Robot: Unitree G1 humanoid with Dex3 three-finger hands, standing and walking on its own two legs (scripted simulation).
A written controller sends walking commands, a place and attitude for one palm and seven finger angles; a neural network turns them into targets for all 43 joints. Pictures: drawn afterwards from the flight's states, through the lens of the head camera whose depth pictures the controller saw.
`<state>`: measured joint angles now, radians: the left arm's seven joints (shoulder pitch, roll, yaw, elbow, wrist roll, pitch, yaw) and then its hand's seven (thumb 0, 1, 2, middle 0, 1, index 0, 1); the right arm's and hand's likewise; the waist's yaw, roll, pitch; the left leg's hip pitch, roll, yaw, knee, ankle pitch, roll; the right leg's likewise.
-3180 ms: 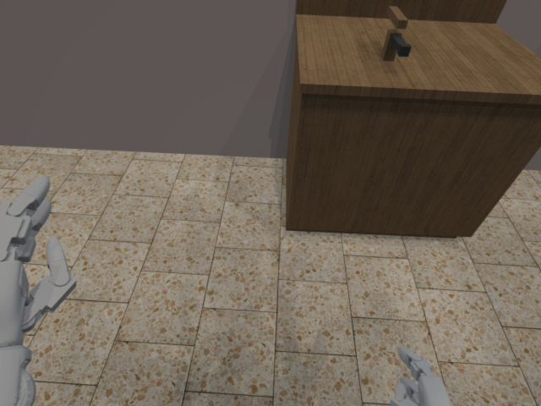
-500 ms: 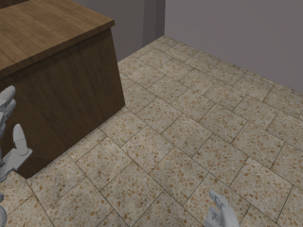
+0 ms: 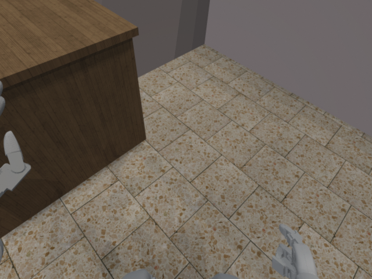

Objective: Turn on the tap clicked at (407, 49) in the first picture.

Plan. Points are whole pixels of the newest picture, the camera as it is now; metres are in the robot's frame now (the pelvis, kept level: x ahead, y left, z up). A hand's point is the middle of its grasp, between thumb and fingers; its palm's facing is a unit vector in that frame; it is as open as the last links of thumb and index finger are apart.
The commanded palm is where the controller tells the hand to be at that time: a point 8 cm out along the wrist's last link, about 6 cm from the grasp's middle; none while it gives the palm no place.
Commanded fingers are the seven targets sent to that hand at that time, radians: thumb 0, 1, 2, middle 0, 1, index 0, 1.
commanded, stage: turn to face it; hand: left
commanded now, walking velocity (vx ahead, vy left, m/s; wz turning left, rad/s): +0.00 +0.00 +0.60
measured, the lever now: out of the picture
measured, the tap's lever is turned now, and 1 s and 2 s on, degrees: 0 0 0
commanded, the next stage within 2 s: take the last steps up to it in 0.62 s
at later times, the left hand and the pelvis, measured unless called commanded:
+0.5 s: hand (37, 196) +0.20 +0.21 +0.19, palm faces +0.57 -0.70 -0.43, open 7.4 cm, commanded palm +0.12 +0.25 +0.20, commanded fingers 0.00 0.90 0.90 -0.20 -0.30 -0.20 -0.30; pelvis +0.04 -0.06 +0.02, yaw +15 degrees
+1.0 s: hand out of the picture +0.10 +0.21 +0.19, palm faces +0.71 -0.58 -0.40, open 7.4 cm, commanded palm +0.03 +0.23 +0.20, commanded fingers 0.00 0.90 0.90 -0.20 -0.30 -0.20 -0.30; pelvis +0.00 -0.09 +0.01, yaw +23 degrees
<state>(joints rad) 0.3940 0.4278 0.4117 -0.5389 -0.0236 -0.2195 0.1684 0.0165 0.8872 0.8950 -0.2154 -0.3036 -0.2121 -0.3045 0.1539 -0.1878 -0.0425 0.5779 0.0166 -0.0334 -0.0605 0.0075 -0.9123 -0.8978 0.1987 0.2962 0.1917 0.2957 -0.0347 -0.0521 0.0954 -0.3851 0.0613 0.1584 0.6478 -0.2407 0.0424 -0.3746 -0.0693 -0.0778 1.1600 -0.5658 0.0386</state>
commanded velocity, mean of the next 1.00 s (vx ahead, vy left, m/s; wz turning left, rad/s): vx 0.09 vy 0.03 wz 0.32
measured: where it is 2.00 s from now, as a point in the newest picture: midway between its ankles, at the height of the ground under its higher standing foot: outside the picture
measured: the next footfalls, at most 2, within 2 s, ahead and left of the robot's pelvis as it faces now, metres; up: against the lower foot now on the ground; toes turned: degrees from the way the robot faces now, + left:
right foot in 0.24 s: +0.12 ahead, -0.16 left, +0.00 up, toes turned -1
left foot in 0.60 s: +0.03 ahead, +0.07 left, +0.00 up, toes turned +23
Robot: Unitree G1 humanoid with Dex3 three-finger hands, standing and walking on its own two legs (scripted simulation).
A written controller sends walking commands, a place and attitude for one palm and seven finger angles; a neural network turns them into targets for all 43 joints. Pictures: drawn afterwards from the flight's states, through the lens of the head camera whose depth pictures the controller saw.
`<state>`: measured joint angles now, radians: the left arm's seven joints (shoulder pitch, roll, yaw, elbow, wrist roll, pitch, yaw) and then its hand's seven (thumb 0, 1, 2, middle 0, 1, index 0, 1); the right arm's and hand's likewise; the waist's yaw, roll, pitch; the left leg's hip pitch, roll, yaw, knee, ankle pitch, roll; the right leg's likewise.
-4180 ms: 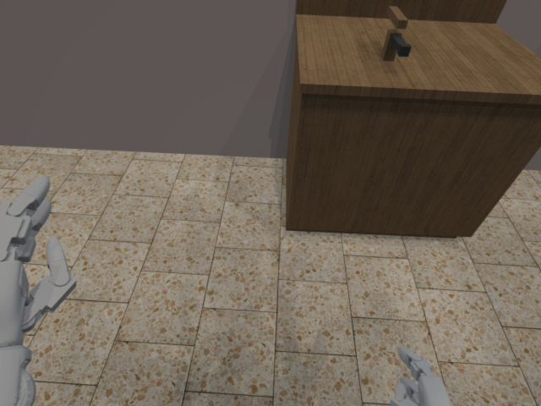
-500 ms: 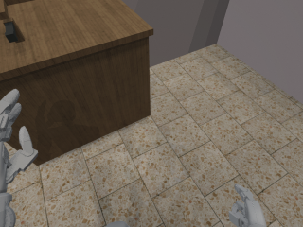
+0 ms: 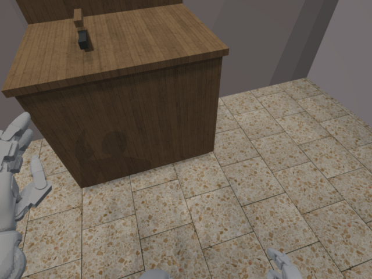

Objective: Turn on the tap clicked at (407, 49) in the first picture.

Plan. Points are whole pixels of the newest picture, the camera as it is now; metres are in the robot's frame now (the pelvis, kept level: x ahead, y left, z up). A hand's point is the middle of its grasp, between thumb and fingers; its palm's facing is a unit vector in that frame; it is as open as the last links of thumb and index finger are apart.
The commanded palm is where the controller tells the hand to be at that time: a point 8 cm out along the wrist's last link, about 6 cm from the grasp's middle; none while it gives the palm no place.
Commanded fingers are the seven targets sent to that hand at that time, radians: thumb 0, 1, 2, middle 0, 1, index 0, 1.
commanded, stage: take the last steps up to it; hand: left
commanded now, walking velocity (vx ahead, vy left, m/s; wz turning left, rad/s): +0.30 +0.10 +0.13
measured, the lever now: (83, 44) +0.83 +0.46 +0.12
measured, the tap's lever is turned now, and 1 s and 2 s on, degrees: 0 0 0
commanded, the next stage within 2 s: none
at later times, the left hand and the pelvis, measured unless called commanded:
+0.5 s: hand (10, 173) +0.22 +0.30 +0.19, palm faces +0.44 -0.81 -0.39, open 7.4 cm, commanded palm +0.17 +0.34 +0.18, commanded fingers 0.00 0.90 0.90 -0.20 -0.30 -0.20 -0.30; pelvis +0.02 +0.05 +0.01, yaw +2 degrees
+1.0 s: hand (24, 127) +0.33 +0.34 +0.19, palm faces +0.44 -0.81 -0.39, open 7.4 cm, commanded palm +0.26 +0.37 +0.18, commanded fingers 0.00 0.90 0.90 -0.20 -0.30 -0.20 -0.30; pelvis +0.11 +0.09 +0.00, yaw +1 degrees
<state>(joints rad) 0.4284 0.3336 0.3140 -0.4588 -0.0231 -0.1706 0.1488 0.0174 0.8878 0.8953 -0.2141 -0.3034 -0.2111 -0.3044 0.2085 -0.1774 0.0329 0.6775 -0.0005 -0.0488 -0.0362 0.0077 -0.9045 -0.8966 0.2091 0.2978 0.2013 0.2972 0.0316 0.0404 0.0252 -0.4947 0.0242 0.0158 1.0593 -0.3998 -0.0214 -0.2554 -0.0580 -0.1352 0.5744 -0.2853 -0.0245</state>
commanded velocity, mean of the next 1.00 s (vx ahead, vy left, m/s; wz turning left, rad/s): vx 0.30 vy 0.03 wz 0.00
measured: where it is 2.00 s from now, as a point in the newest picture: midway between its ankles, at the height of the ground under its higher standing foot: (183, 267)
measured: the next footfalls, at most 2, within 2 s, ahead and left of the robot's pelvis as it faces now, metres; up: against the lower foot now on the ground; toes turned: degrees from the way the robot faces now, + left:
left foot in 0.26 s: +0.06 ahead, +0.17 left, +0.00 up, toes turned +11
right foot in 0.58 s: +0.12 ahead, -0.06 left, +0.00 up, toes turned -7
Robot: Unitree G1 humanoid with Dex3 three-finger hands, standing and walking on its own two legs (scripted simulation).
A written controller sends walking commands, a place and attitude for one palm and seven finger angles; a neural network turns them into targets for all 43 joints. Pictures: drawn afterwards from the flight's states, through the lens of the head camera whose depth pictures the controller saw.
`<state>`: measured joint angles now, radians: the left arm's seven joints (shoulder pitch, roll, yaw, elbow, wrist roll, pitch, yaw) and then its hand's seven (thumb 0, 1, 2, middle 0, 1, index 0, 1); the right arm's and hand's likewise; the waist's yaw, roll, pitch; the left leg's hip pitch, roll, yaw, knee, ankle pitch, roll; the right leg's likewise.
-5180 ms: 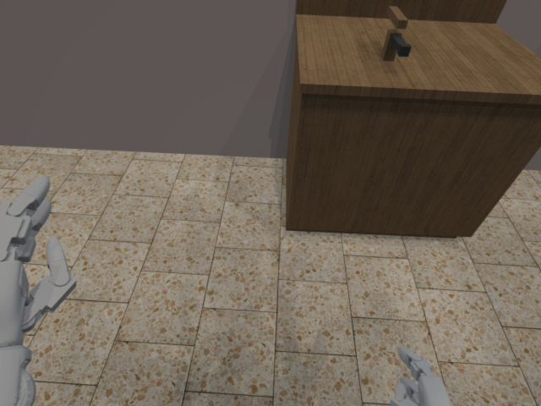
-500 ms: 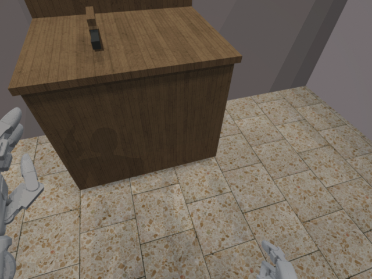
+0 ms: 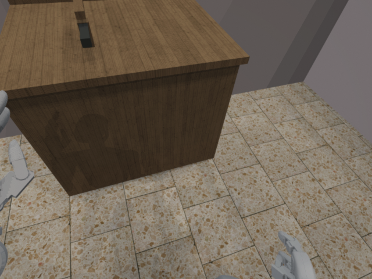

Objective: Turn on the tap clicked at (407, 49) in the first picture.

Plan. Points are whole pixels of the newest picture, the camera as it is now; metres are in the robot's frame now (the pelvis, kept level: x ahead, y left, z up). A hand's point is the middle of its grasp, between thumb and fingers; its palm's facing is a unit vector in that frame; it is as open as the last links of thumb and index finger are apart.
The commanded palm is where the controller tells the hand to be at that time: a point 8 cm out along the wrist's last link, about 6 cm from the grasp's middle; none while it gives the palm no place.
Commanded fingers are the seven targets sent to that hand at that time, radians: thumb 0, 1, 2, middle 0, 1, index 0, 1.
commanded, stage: take the last steps up to it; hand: left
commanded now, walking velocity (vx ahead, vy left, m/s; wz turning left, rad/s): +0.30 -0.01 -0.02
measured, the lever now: (86, 41) +0.73 +0.35 +0.12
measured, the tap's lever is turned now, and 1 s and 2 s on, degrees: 0 0 0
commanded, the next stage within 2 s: come to a stop and stand still in 1.32 s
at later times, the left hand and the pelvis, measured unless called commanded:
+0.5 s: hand (75, 128) +0.32 +0.22 +0.18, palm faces +0.40 -0.82 -0.41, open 7.4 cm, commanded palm +0.26 +0.27 +0.18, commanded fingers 0.00 0.90 0.90 -0.20 -0.30 -0.20 -0.30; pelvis +0.11 -0.02 +0.00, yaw +1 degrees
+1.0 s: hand (108, 92) +0.43 +0.19 +0.17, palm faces +0.41 -0.79 -0.46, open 7.4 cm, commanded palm +0.36 +0.23 +0.18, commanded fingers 0.00 0.90 0.90 -0.20 -0.30 -0.20 -0.30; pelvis +0.21 -0.05 +0.00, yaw +2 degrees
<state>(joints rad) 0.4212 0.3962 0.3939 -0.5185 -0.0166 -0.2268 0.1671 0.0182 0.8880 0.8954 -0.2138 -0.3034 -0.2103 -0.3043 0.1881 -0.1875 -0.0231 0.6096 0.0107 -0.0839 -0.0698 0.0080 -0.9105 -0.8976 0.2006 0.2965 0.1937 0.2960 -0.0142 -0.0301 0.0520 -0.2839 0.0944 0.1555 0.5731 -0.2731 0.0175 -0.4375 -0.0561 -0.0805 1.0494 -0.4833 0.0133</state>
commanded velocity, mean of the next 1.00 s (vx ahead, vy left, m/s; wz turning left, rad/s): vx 0.28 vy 0.02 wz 0.02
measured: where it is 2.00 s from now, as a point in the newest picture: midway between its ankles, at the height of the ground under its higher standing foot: (189, 260)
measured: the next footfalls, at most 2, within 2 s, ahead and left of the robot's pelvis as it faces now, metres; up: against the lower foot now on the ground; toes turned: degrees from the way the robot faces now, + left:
right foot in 0.22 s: +0.14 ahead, -0.13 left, +0.00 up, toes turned -10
left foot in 0.52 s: +0.20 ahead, +0.12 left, +0.00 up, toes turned +10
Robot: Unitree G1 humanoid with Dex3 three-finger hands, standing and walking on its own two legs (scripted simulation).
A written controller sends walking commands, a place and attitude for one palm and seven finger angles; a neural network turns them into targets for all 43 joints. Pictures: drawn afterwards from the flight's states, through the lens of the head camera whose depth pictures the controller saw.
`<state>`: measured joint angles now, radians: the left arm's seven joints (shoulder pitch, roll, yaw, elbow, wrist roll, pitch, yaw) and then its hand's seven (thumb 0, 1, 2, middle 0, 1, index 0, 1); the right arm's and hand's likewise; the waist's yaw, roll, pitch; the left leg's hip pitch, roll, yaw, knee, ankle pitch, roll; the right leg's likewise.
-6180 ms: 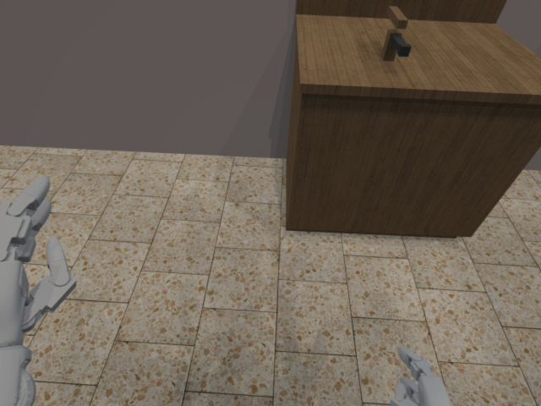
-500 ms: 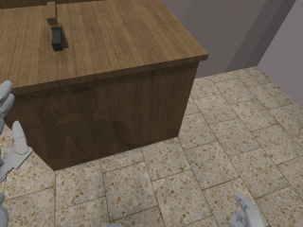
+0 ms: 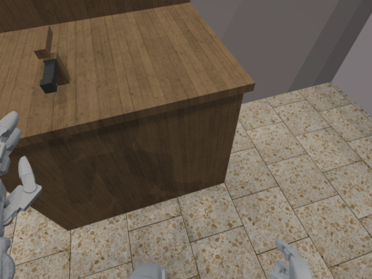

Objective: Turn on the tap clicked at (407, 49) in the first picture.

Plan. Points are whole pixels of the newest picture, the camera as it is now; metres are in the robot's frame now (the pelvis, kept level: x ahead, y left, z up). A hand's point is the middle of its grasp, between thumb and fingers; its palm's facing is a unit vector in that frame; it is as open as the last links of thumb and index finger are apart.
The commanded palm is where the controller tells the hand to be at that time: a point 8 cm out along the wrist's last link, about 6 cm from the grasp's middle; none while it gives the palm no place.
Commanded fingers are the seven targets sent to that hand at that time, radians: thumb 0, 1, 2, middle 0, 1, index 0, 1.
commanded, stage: take the last steps up to it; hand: left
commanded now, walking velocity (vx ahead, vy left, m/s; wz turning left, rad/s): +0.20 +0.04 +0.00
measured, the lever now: (48, 85) +0.53 +0.38 +0.11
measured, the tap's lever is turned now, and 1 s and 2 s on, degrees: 0 0 0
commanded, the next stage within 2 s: come to a stop and stand still in 0.32 s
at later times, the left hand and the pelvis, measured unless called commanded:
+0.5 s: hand (77, 145) +0.30 +0.20 +0.17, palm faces +0.39 -0.80 -0.46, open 7.4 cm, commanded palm +0.24 +0.25 +0.18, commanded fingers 0.00 0.90 0.90 -0.20 -0.30 -0.20 -0.30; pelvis +0.08 -0.03 -0.01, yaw +0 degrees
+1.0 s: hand (36, 126) +0.32 +0.27 +0.19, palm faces +0.46 -0.83 -0.32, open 7.4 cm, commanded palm +0.24 +0.28 +0.18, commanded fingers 0.00 0.90 0.90 -0.20 -0.30 -0.20 -0.30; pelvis +0.07 +0.01 +0.00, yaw -3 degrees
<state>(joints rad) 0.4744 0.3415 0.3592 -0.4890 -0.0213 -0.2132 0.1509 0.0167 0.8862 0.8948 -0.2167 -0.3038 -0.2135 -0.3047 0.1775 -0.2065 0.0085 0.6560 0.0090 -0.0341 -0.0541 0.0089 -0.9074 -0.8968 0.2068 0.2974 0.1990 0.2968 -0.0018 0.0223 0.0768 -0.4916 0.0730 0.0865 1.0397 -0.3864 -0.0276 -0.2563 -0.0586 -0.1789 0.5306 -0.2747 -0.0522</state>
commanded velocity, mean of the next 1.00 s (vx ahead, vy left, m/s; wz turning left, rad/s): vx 0.03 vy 0.04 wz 0.00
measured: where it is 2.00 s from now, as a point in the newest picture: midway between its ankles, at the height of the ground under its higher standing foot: outside the picture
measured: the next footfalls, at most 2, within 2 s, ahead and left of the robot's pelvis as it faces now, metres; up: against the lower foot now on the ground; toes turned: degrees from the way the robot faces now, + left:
left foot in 0.16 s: +0.13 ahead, +0.14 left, +0.00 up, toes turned +8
right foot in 0.42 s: +0.15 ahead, -0.10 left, +0.00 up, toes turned +3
